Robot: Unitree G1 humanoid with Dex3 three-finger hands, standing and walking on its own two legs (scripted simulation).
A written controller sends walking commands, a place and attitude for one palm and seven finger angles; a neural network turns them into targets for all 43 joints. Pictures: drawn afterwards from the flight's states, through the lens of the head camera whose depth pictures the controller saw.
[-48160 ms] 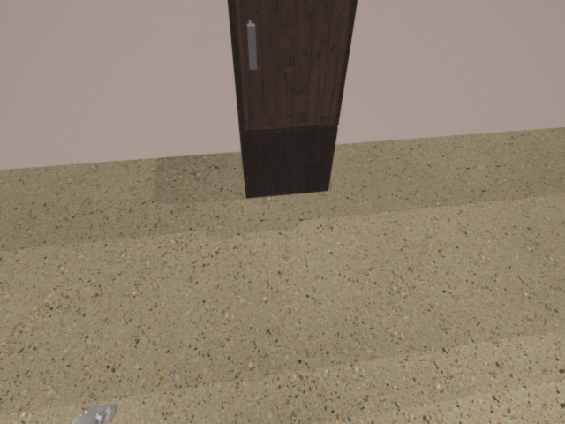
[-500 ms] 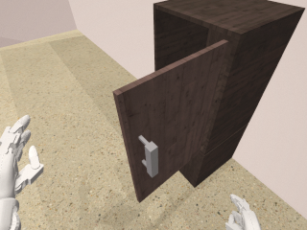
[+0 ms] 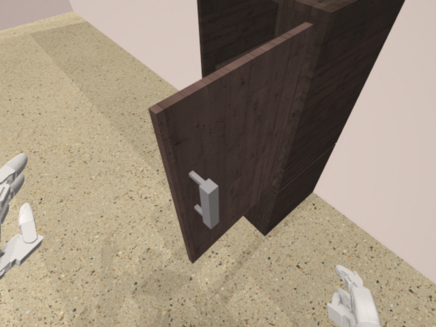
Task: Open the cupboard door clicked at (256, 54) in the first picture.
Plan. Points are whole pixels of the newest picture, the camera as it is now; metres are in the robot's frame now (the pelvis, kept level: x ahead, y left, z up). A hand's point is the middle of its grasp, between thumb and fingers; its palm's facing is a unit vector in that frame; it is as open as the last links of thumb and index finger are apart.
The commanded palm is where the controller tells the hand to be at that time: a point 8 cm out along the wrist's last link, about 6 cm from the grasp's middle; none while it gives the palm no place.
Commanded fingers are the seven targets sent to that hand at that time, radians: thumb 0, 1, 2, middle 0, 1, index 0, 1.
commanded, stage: step back with the hand held close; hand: left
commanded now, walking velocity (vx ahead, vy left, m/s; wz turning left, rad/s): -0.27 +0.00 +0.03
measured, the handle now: (203, 199) +0.36 +0.06 +0.01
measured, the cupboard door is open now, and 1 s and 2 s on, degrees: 94 94 94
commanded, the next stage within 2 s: stop stepping back and stand still in 0.92 s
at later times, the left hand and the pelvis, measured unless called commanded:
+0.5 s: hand out of the picture +0.12 +0.27 +0.16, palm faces +0.45 -0.77 -0.46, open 7.4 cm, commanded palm +0.05 +0.31 +0.17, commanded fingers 0.00 0.90 0.90 -0.20 -0.30 -0.20 -0.30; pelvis -0.08 +0.01 -0.02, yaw +2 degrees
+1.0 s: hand out of the picture +0.05 +0.25 +0.16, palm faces +0.31 -0.79 -0.53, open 7.4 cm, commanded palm -0.03 +0.29 +0.17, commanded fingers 0.00 0.90 0.90 -0.20 -0.30 -0.20 -0.30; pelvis -0.17 -0.01 +0.00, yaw +0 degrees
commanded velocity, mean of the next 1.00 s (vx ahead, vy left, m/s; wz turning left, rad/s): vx -0.35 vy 0.00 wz -0.01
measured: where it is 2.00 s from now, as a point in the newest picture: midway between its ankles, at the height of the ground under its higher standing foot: outside the picture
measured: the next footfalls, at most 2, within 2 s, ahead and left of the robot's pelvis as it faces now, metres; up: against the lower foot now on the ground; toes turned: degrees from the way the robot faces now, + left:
right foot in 0.66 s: -0.14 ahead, -0.11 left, +0.00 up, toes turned +5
left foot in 0.86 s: -0.06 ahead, +0.08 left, +0.00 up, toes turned +3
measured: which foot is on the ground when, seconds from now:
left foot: down 0.00-0.74, up 0.76-0.84, down 0.86-1.00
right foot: down 0.00-0.52, up 0.54-0.64, down 0.66-0.92, up 0.94-1.00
